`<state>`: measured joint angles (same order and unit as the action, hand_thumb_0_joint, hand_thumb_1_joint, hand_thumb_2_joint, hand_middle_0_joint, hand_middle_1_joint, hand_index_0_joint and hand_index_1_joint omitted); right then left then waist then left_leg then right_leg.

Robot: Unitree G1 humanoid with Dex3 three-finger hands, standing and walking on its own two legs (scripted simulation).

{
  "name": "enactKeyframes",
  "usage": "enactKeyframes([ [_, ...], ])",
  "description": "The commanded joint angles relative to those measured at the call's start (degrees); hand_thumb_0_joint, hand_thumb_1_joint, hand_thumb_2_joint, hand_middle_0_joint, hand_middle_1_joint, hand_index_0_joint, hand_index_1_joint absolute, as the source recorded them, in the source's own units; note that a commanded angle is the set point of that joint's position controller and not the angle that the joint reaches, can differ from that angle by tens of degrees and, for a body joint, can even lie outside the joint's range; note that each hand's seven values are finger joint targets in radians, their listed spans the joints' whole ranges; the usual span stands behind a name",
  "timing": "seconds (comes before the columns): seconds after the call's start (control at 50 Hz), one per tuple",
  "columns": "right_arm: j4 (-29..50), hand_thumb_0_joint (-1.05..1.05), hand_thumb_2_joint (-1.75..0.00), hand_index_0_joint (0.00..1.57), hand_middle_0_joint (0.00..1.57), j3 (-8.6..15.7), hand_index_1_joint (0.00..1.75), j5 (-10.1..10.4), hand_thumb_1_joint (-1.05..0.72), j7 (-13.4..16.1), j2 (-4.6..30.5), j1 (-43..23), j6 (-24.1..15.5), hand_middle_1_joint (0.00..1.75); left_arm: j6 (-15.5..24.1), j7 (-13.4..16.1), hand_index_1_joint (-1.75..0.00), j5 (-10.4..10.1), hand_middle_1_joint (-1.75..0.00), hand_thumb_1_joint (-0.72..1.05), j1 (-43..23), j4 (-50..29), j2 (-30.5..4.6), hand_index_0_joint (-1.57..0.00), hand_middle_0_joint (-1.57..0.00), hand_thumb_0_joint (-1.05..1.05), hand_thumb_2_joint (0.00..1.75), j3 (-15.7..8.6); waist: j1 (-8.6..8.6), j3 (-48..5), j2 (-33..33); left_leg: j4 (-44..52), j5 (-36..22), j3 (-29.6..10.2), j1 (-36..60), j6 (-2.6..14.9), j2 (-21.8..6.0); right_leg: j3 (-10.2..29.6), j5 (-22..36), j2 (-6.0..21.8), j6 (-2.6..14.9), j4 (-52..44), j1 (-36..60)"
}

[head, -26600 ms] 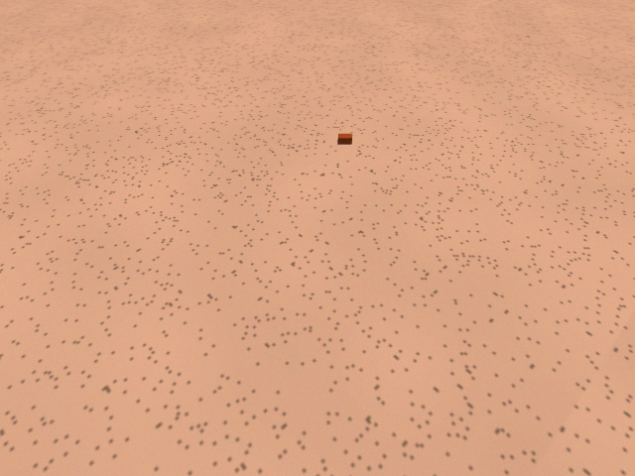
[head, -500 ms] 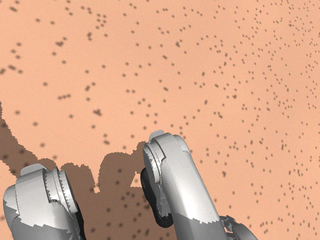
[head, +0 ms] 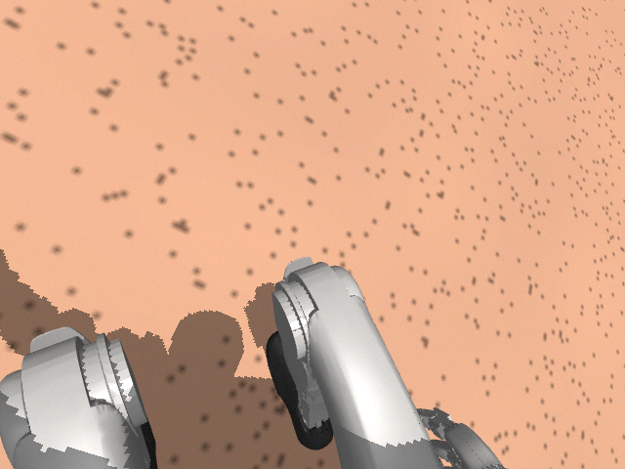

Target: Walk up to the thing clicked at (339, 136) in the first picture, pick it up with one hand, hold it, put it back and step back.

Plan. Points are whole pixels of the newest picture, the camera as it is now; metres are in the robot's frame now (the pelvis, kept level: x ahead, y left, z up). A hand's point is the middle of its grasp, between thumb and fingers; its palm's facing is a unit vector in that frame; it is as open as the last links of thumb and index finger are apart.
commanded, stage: rest palm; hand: left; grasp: from above
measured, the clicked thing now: out of the picture +0.49 +0.36 -0.30
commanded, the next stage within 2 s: close in 1.84 s
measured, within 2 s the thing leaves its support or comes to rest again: neither
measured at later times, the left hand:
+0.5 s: hand out of the picture +0.48 +0.34 -0.23, palm faces -0.43 -0.11 -0.90, open 14.5 cm
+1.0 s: hand out of the picture +0.47 +0.34 -0.25, palm faces -0.44 -0.14 -0.89, open 14.5 cm
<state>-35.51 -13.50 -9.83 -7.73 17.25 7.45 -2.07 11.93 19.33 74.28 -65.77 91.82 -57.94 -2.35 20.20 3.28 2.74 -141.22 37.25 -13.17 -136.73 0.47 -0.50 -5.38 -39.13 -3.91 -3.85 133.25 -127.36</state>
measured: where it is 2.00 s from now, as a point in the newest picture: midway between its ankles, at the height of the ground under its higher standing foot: (229, 444)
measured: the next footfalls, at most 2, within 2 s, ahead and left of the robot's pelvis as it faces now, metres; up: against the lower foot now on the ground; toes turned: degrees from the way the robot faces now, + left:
none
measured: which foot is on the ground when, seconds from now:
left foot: down 0.00-1.00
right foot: down 0.00-1.00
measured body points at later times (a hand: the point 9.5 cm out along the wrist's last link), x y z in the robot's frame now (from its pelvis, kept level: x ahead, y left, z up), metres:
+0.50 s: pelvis +0.01 +0.00 -0.01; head +0.28 +0.12 +0.32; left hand +0.50 +0.35 -0.18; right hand +0.05 -0.26 -0.06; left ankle +0.07 +0.13 -0.28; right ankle +0.11 -0.14 -0.28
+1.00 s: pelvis +0.00 +0.00 -0.01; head +0.28 +0.13 +0.31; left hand +0.49 +0.35 -0.20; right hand +0.06 -0.26 -0.06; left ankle +0.07 +0.13 -0.28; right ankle +0.11 -0.14 -0.28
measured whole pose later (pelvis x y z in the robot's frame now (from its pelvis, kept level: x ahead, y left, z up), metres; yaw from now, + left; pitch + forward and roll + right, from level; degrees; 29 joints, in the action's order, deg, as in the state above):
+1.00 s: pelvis +0.00 +0.00 -0.01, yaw -3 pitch +27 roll -16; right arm -35.1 -19.6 -14.1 -9.3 19.4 5.5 -7.7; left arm 15.9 28.8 74.7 -62.5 95.7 -65.0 -6.2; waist 22.2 10.2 8.9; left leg -145.8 39.9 -17.8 -135.2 -1.1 -1.0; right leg -8.6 -39.2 -5.4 -4.8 135.3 -126.1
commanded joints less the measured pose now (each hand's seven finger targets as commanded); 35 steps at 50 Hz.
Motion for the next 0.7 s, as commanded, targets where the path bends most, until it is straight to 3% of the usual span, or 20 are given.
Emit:
enactKeyframes([
  [0.0, 0.72, 0.00, -0.90, 0.20, 0.20, 3.90, 0.30, -0.23, -0.89, 0.83, 17.69, 11.43, 0.05, 0.30, 0.62, 0.54, -0.96, -1.69, -0.94, -0.58, -15.01, -7.33, -14.04, -0.04, -0.07, 0.00, 1.05, -2.14, 2.78, -32.78, -19.93, 13.36, -7.13, 4.71, 30.18, 1.00, -1.05, -7.62, 12.36, -0.97, 4.94, -11.37, 15.63],
  [0.04, 1.72, 0.00, -0.90, 0.20, 0.20, 3.78, 0.30, -0.66, -0.89, 1.19, 19.39, 11.18, -0.27, 0.30, 2.50, 1.35, -0.96, -1.66, -0.94, -0.58, -15.62, -9.79, -16.37, -0.04, -0.07, 0.00, 1.04, -3.52, 2.95, -33.47, -22.01, 13.20, -9.29, 4.21, 32.99, 0.34, -1.14, -8.04, 13.27, -0.74, 5.29, -10.86, 15.97],
  [0.06, 1.13, 0.00, -0.90, 0.20, 0.20, 2.91, 0.30, -0.79, -0.89, 1.23, 18.28, 11.03, -0.24, 0.30, 3.47, 2.33, -0.97, -1.32, -0.94, -0.59, -15.51, -9.63, -18.48, -0.04, -0.07, 0.00, 1.05, -4.82, 2.08, -34.88, -23.54, 13.14, -8.96, 4.30, 33.68, 0.24, -1.44, -8.19, 13.01, -1.08, 5.19, -10.69, 17.07],
  [0.14, 0.53, 0.00, -0.90, 0.20, 0.20, 2.23, 0.30, -1.80, -0.89, 1.16, 18.87, 11.55, -0.76, 0.30, 5.92, 5.69, -0.95, 0.52, -0.93, -0.58, -14.61, -12.00, -21.19, -0.04, -0.06, 0.00, 1.03, -6.72, 1.65, -37.10, -29.39, 12.25, -12.56, 4.85, 38.01, -0.30, -1.71, -8.61, 15.41, -1.37, 5.43, -9.83, 17.85],
  [0.2, 0.19, 0.00, -0.90, 0.20, 0.20, 2.16, 0.30, -2.30, -0.89, 0.96, 18.77, 11.29, -1.43, 0.30, 6.06, 8.10, -0.94, 1.85, -0.91, -0.59, -15.00, -11.84, -20.50, -0.03, -0.06, 0.00, 1.05, -6.11, 2.58, -37.42, -32.02, 11.78, -13.44, 4.63, 40.28, -0.34, -2.28, -9.05, 15.68, -1.62, 5.39, -9.01, 15.85],
  [0.22, 0.05, 0.00, -0.90, 0.20, 0.20, 2.25, 0.30, -2.56, -0.89, 0.87, 19.34, 11.47, -1.62, 0.30, 5.83, 9.09, -0.93, 2.02, -0.90, -0.59, -15.04, -11.54, -21.00, -0.03, -0.06, 0.00, 1.05, -6.83, 2.92, -36.80, -31.48, 11.29, -13.85, 4.51, 39.68, -0.33, -2.33, -9.43, 16.06, -1.56, 5.29, -8.97, 15.70],
  [0.3, -1.01, 0.00, -0.90, 0.20, 0.20, 1.76, 0.30, -2.99, -0.89, 0.33, 18.82, 11.21, -2.82, 0.30, 3.88, 11.83, -0.93, 1.91, -0.89, -0.59, -13.36, -6.70, -19.62, -0.03, -0.07, 0.00, 1.06, -5.91, 3.05, -32.97, -30.79, 11.37, -11.43, 4.96, 35.82, -0.02, -2.50, -9.34, 15.73, -1.98, 4.91, -9.57, 15.90],
  [0.4, -1.00, 0.00, -0.90, 0.20, 0.20, 1.79, 0.30, -2.78, -0.89, -0.33, 19.32, 10.73, -4.28, 0.30, 1.04, 11.30, -0.93, 0.27, -0.90, -0.59, -12.36, -2.51, -16.85, -0.03, -0.06, 0.00, 1.06, -3.27, 4.25, -29.41, -27.39, 11.17, -9.07, 4.29, 32.04, 0.12, -2.53, -9.85, 14.66, -2.34, 4.84, -9.58, 14.81],
  [0.52, -0.04, 0.00, -0.90, 0.20, 0.20, 1.77, 0.30, -2.52, -0.89, -0.63, 21.02, 10.84, -5.24, 0.30, 0.29, 9.25, -0.95, -1.54, -0.93, -0.57, -11.00, -2.59, -20.12, -0.04, -0.06, 0.00, 1.02, -6.17, 4.36, -29.51, -25.26, 10.63, -11.60, 3.37, 32.77, -0.20, -2.56, -10.19, 15.61, -1.94, 4.88, -8.97, 16.40],
  [0.68, 0.21, 0.00, -0.90, 0.20, 0.20, 0.36, 0.30, -3.28, -0.89, -0.55, 20.39, 9.63, -4.73, 0.30, 2.99, 8.88, -0.95, -1.30, -0.93, -0.57, -11.17, -6.33, -22.37, -0.04, -0.06, 0.00, 1.03, -6.43, 4.12, -31.97, -28.04, 9.91, -12.44, 3.34, 34.67, -0.28, -3.01, -10.25, 16.31, -2.37, 4.68, -9.29, 20.00],
])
